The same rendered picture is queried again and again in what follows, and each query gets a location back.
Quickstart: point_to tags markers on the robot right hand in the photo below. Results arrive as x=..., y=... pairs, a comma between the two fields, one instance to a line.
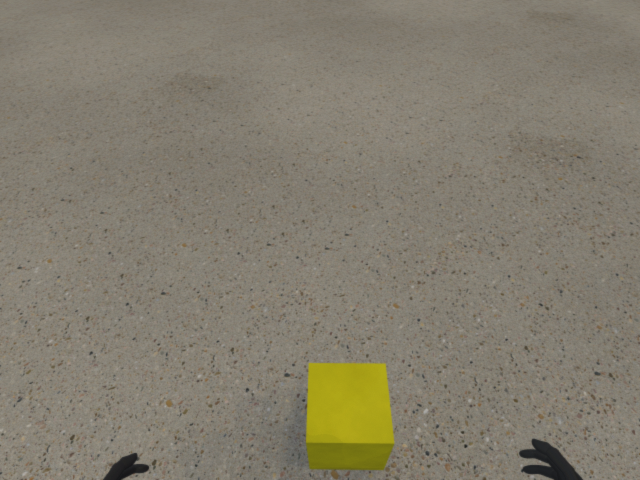
x=560, y=468

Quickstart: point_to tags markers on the robot left hand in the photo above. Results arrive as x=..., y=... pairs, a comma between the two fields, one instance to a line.
x=126, y=467

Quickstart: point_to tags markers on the carton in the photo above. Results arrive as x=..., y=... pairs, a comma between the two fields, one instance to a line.
x=349, y=423

